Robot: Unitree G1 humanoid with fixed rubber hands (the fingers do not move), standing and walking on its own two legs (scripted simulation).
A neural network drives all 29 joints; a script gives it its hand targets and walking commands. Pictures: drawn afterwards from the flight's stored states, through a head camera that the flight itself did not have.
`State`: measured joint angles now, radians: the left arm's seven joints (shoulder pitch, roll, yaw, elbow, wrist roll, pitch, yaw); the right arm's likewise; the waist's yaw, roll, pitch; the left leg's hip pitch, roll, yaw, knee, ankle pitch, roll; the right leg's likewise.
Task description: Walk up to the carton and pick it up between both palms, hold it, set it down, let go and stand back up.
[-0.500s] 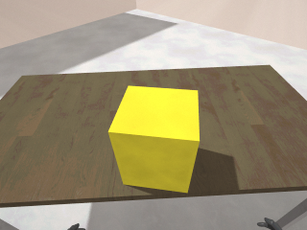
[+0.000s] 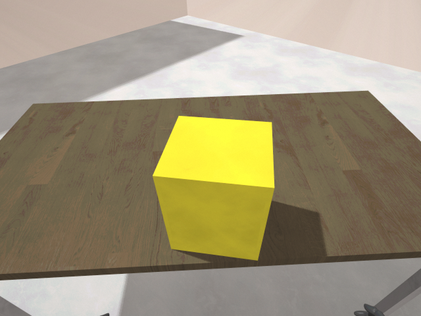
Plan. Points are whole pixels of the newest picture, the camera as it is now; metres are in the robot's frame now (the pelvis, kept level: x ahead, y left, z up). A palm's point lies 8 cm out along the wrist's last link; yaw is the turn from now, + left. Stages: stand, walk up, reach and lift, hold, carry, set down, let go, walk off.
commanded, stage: stand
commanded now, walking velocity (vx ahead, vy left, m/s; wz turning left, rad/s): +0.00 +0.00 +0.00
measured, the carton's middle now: (218, 189) +0.42 +0.03 +0.02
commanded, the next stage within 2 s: none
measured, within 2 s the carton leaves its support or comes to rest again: neither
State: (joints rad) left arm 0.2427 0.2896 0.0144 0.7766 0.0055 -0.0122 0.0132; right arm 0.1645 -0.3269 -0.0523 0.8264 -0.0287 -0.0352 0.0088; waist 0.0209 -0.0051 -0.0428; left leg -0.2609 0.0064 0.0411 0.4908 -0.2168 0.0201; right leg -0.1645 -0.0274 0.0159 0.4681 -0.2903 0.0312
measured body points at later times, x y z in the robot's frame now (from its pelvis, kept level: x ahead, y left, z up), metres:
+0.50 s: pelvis -0.02 +0.00 +0.00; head -0.04 +0.01 +0.45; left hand +0.08 +0.28 -0.12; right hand +0.12 -0.29 -0.10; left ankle +0.03 +0.11 -0.74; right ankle -0.02 -0.14 -0.74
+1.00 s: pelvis -0.03 +0.01 +0.00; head -0.04 +0.01 +0.45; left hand +0.06 +0.28 -0.12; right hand +0.10 -0.29 -0.10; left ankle +0.03 +0.11 -0.74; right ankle -0.02 -0.14 -0.74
